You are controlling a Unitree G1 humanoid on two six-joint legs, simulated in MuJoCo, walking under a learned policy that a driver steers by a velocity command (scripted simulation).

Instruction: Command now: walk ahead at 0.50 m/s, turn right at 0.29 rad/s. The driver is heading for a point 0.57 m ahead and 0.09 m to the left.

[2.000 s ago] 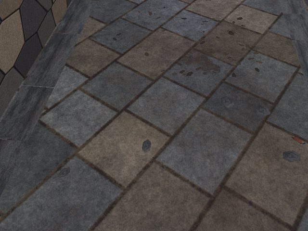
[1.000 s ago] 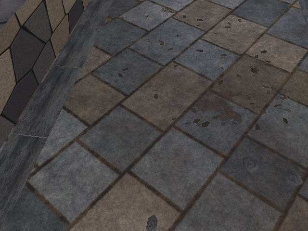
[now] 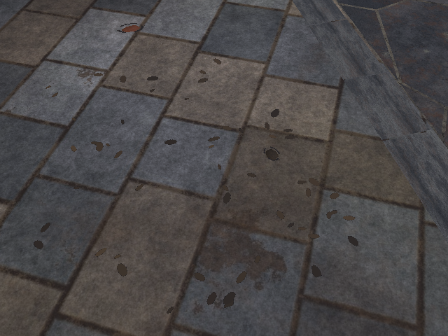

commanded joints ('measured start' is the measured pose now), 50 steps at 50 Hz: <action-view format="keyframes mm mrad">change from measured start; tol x32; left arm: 1 3 93 14 -56 5 -29 10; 50 -147 117 -26 -115 34 19 32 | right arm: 1 51 -94 -28 -40 -14 9 -3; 15 -259 -46 11 -146 5 15 58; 21 213 -244 -68 -86 -12 37 48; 50 112 -88 1 -103 -21 168 -22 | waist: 1 -28 -43 -112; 19 -36 -127 -114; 22 -69 283 -416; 50 -41 -153 -143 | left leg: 1 -142 72 -41 -76 87 -7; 16 -279 -43 36 -666 397 60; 20 187 -161 103 -696 312 148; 23 861 224 -764 -888 93 392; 33 149 -5 -109 -925 883 231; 42 310 7 -202 -689 615 122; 46 -21 -109 -121 -218 -362 -51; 50 58 -49 -66 -341 -182 -80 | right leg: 1 178 -279 306 -273 299 -179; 13 351 -283 46 -341 316 -74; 20 403 -278 -68 222 988 15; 22 -282 18 17 920 -312 126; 23 -402 -39 188 981 -339 91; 41 -69 -97 80 -10 243 91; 44 412 -383 327 36 1010 -128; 50 32 -322 353 -204 27 -84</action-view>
